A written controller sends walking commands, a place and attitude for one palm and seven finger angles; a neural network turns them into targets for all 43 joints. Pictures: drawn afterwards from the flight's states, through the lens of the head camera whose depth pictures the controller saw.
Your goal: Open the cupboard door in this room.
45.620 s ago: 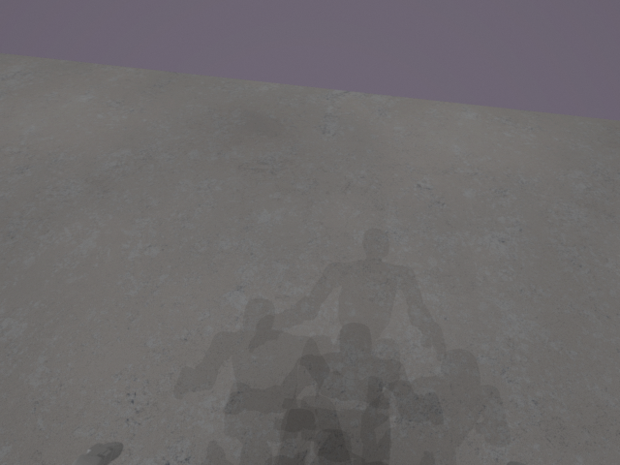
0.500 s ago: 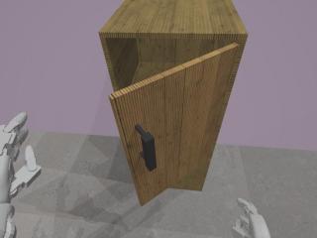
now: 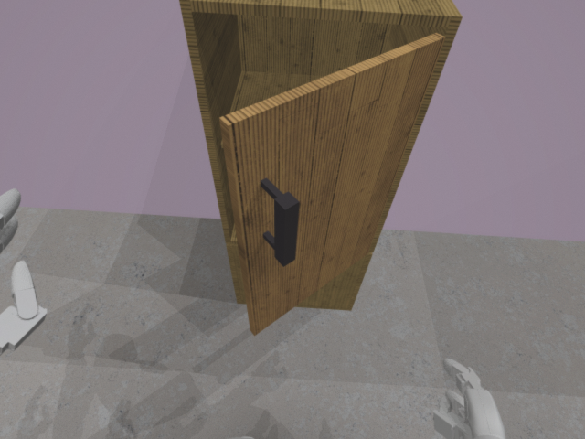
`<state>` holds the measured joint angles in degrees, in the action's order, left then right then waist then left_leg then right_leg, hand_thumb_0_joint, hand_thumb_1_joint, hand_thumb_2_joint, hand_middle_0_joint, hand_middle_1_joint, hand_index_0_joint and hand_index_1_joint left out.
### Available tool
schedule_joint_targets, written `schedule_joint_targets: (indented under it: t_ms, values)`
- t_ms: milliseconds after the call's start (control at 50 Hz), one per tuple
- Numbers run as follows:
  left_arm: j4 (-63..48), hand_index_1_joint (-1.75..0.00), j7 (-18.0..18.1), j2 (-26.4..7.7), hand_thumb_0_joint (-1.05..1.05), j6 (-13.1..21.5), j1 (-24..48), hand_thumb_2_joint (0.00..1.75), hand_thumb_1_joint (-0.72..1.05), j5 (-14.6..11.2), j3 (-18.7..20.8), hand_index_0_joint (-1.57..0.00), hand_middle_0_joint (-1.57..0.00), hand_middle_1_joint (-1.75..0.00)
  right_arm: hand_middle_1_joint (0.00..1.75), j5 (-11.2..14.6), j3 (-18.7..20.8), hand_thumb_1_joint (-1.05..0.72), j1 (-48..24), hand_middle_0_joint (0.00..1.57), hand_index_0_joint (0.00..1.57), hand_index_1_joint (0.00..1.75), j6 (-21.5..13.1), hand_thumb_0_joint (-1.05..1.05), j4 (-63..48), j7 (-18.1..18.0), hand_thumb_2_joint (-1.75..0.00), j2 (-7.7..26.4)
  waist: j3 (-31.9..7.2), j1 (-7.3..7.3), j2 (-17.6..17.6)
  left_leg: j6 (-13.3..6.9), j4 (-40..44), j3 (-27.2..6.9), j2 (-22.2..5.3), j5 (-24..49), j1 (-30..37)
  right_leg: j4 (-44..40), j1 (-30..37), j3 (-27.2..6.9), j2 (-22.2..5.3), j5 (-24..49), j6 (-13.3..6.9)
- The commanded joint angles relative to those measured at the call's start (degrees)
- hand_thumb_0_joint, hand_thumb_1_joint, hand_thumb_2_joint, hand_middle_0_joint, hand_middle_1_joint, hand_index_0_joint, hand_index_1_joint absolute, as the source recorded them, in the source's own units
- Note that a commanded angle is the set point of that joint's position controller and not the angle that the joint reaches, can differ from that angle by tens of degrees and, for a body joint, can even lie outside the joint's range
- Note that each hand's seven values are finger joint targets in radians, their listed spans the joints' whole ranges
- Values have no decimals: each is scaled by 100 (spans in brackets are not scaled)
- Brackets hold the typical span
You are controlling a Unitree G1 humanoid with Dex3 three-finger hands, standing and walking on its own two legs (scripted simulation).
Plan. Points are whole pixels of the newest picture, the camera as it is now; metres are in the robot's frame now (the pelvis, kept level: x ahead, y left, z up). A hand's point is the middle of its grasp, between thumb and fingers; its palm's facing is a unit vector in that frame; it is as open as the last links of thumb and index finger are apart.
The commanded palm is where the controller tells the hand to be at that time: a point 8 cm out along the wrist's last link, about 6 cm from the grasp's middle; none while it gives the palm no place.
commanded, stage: step back with the hand held close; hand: left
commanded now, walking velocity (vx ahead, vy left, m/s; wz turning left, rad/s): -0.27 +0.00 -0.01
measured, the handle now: (276, 223) +0.39 +0.05 +0.07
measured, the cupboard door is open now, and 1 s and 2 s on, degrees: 41 41 41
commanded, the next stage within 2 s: stop stepping back and stand still in 0.68 s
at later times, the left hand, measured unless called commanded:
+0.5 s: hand out of the picture +0.12 +0.31 +0.17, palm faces +0.47 -0.76 -0.45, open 7.5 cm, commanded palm +0.05 +0.34 +0.18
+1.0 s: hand out of the picture +0.05 +0.28 +0.17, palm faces +0.35 -0.83 -0.44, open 7.4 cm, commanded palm -0.02 +0.32 +0.18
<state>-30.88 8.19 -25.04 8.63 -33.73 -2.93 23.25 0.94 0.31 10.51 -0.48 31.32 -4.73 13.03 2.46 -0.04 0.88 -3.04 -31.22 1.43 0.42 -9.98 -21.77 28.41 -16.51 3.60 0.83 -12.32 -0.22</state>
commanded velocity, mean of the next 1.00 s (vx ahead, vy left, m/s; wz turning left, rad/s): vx -0.21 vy -0.01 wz -0.05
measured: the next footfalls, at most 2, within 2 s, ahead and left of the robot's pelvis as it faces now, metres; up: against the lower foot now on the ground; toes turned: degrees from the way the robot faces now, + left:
right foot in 0.78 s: -0.21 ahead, -0.06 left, +0.00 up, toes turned -1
left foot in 0.90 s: +0.01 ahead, +0.09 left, +0.00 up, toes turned -4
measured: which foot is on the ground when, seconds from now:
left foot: down 0.00-0.80, up 0.82-0.88, down 0.90-1.00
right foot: down 0.00-0.40, up 0.42-0.76, down 0.78-1.00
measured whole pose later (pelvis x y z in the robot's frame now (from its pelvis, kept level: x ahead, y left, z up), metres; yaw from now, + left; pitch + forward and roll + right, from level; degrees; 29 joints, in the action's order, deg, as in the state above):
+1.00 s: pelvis -0.18 +0.02 -0.01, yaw -3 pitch -1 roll -1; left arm -28.2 7.1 -27.1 10.2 -29.0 -4.2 25.7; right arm -0.5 -0.5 13.4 -6.3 38.0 -4.8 11.0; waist -0.6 -2.1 -2.0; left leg -2.0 -26.3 0.4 2.5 -2.1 -24.8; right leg 35.0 -7.9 -0.8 3.2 -31.2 -1.0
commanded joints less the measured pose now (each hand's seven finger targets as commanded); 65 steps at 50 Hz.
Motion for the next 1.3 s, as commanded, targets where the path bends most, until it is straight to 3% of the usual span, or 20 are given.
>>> schedule_joint_targets:
  t_ms: [0,160,240,280,320,380,400,460,640,700,760,820,880,920,980,1020,1040,1060,1220,1280]
  values:
    - [-1176,-30,192,-866,0,452,123,90,90,66,844,-20,-20,-30,30,-62,243,-90,-510,20,20,30,-421,0,-889,-105,-90,780,-563,21,742,-119,1559,-1325,-930,-2039,-1028,74,953,-520,-201,-840,-2]
    - [-1191,-30,161,-919,0,553,147,90,90,143,970,-20,-20,-30,30,-98,309,-90,-394,20,20,30,-624,0,-799,-44,-90,745,-670,33,429,-127,1276,-1175,-790,-2446,-1292,26,1053,-888,-184,-969,-120]
    - [-1076,-30,252,-780,0,552,537,90,90,133,649,-20,-20,-30,30,-99,322,-90,-216,20,20,30,-581,0,-515,17,-90,626,-543,-86,-818,286,-1351,-407,-63,-1207,476,-1436,-1348,-2093,-1502,-1581,-717]
    - [-1124,-30,293,-783,0,532,731,90,90,123,587,-20,-20,-30,30,-98,298,-90,-229,20,20,30,-538,0,-426,36,-90,558,-639,-133,-927,280,-1719,-427,-101,-1125,783,-1276,-1535,-1761,-1669,-811,-737]
    - [-1199,-30,288,-947,0,521,810,90,90,121,738,-20,-20,-30,30,-85,254,-90,-375,20,20,30,-524,0,-465,-11,-90,564,-432,-118,-601,226,-455,-478,-211,-1053,698,-793,-1400,-1286,-1226,-630,-428]
    - [-1618,-30,258,-1068,0,753,666,90,90,185,1089,-20,-20,-30,30,-169,302,-90,-595,20,20,30,-706,0,-593,-99,-90,715,-766,16,2087,-479,2482,-2651,-1919,-2761,-1507,2464,665,-419,378,-1220,146]
    - [-1733,-30,235,-1122,0,784,750,90,90,200,1158,-20,-20,-30,30,-218,361,-90,-486,20,20,30,-795,0,-589,-63,-90,653,-879,-34,1752,-645,2803,-2933,-2174,-3012,-1683,3757,724,-686,496,-1510,117]
    - [-1725,-30,269,-977,0,785,441,90,90,81,1080,-20,-20,-30,30,-192,440,-90,-500,20,20,30,-959,0,-441,80,-90,594,-1252,59,577,-533,1776,-2036,-1810,-1022,185,3700,-567,-842,259,-1635,90]
    - [-1410,-30,114,-827,0,610,439,90,90,-151,622,-20,-20,-30,30,-224,275,-90,-330,20,20,30,-876,0,-192,176,-90,517,-1571,15,1427,339,2570,-958,-1187,-709,1342,303,458,100,537,-1950,-150]
    - [-1553,-30,-3,-1187,0,771,431,90,90,-261,880,-20,-20,-30,30,-233,233,-90,-326,20,20,30,-700,0,-230,204,-90,487,-1679,54,1011,653,1630,-372,-879,500,1907,-1438,543,-194,181,-896,-331]
    - [-1722,-30,45,-1655,0,948,625,90,90,-255,1231,-20,-20,-30,30,-262,93,-90,-514,20,20,30,-675,0,-190,134,-90,348,-1446,56,-300,592,-937,-116,-333,-480,1921,-1743,-1002,-1166,-1536,679,-714]
    - [-1250,-30,-40,-1277,0,607,338,90,90,-174,1072,-20,-20,-30,30,-59,163,-90,-476,20,20,30,-785,0,-330,3,-90,452,-921,-70,-1001,409,-1415,-252,-70,-220,1278,-817,-737,-552,-1136,1219,-647]
    - [-940,-30,-29,-1063,0,429,659,90,90,-181,909,-20,-20,-30,30,-51,109,-90,-537,20,20,30,-850,0,-355,-121,-90,664,-425,-76,1339,93,1211,-1470,-758,331,1214,175,-409,-79,136,-1062,76]
    - [-849,-30,64,-1143,0,480,514,90,90,-176,1055,-20,-20,-30,30,-131,115,-90,-444,20,20,30,-951,0,-361,-112,-90,612,-640,21,1735,490,3081,-2488,-1098,-3113,290,947,514,-129,588,-2249,-98]
    - [-1077,-30,53,-1075,0,483,-28,90,90,-145,980,-20,-20,-30,30,-180,147,-90,-441,20,20,30,-976,0,-383,-6,-90,545,-927,134,1362,775,2826,-1418,-750,-2590,-366,109,1700,92,682,-1923,-244]
    - [-1190,-30,-30,-1058,0,440,-450,90,90,-43,895,-20,-20,-30,30,-110,207,-90,-346,20,20,30,-824,0,-422,85,-90,492,-929,95,-130,562,70,-59,132,-1350,21,-1553,854,-949,-479,-1966,-418]
    - [-1280,-30,-16,-1159,0,414,-373,90,90,-78,968,-20,-20,-30,30,-108,280,-90,-422,20,20,30,-755,0,-392,94,-90,558,-623,105,-1343,532,-1974,-219,365,-851,290,-2370,-810,-2535,-1599,-2914,-798]
    - [-1377,-30,35,-1183,0,409,-51,90,90,-109,1115,-20,-20,-30,30,-168,296,-90,-444,20,20,30,-763,0,-313,105,-90,666,-362,62,-1249,511,-2929,-430,242,-774,-344,-2449,-1189,-2847,-1920,-2874,-1147]
    - [-251,-30,212,-778,0,605,1216,90,90,165,515,-20,-20,-30,30,-125,225,-90,-181,20,20,30,-1186,0,-43,-168,-90,607,-284,25,-414,53,433,138,-110,-732,736,-936,205,-1454,-1047,-500,-466]
    - [-750,-30,178,-856,0,661,853,90,90,76,621,-20,-20,-30,30,-54,304,-90,-211,20,20,30,-1162,0,-244,-110,-90,734,-829,60,-7,-43,470,-375,-654,1337,1533,-59,535,-801,-469,1388,-19]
